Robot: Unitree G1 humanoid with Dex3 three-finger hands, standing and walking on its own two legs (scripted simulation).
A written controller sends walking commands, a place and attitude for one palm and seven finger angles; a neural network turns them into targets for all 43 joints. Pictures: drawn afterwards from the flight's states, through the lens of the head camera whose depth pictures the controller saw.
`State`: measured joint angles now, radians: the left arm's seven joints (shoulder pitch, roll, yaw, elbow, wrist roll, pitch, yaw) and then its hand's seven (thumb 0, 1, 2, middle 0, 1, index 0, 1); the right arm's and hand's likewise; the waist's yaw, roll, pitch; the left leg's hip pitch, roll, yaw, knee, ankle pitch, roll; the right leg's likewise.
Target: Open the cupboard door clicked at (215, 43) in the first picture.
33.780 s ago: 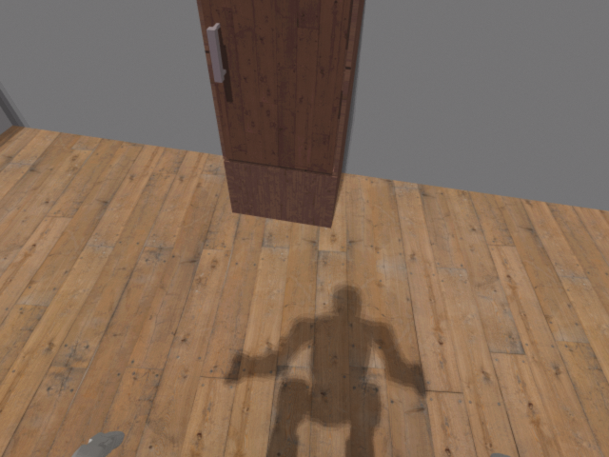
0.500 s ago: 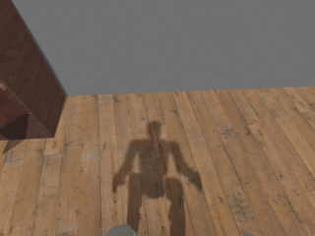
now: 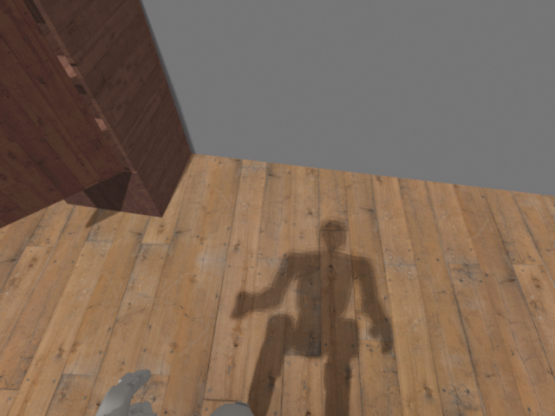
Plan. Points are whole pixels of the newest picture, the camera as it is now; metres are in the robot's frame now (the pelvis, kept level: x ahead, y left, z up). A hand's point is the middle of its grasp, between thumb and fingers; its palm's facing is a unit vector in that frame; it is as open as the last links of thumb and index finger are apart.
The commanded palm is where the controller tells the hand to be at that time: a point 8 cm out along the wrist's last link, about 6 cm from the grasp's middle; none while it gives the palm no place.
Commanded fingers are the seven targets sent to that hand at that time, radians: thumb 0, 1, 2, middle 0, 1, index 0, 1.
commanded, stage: turn to face it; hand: left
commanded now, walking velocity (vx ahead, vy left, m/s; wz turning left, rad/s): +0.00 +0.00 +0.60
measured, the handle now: out of the picture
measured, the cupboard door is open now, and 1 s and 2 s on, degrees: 45 45 45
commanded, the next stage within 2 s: take the last steps up to it in 0.90 s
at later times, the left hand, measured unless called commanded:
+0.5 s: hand out of the picture +0.00 +0.25 -0.18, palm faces +0.35 -0.90 -0.25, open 7.4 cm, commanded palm none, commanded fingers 0.00 0.90 0.90 -0.20 -0.30 -0.20 -0.30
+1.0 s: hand out of the picture +0.03 +0.17 -0.14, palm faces +0.50 -0.83 -0.25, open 7.4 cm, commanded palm none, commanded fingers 0.00 0.90 0.90 -0.20 -0.30 -0.20 -0.30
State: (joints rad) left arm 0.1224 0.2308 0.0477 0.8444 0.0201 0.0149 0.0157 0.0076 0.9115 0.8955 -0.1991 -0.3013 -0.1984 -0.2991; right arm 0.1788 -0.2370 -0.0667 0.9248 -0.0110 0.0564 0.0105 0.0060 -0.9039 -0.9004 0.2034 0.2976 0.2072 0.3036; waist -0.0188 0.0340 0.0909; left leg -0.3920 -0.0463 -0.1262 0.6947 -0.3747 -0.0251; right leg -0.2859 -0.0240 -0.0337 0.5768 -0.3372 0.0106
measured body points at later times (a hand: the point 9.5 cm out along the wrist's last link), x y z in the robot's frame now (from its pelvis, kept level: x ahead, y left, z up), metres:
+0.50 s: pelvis +0.01 +0.02 +0.00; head +0.06 +0.07 +0.45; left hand -0.02 +0.30 -0.16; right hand +0.21 -0.19 -0.12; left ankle -0.01 +0.12 -0.73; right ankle +0.01 -0.13 -0.66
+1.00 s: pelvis +0.06 -0.03 +0.01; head +0.10 -0.03 +0.46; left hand +0.00 +0.21 -0.12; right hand +0.23 -0.22 -0.15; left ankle -0.05 +0.08 -0.64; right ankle +0.09 -0.11 -0.73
